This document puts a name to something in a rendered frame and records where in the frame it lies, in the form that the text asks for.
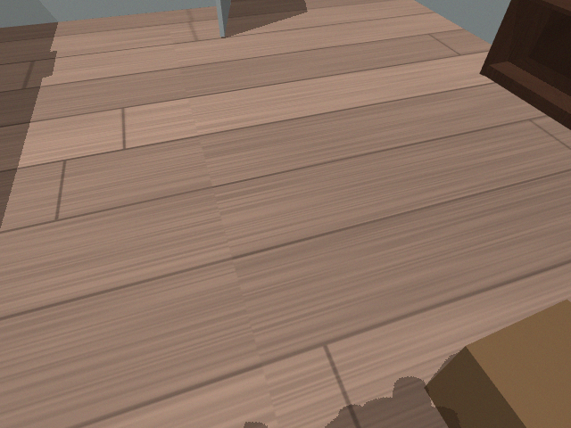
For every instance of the bookshelf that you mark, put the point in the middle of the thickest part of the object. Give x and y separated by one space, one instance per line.
531 56

